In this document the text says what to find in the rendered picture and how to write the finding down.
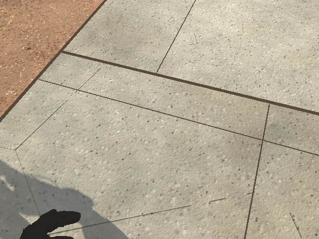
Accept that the left robot hand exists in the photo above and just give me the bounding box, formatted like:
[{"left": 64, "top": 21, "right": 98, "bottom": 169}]
[{"left": 20, "top": 209, "right": 81, "bottom": 239}]

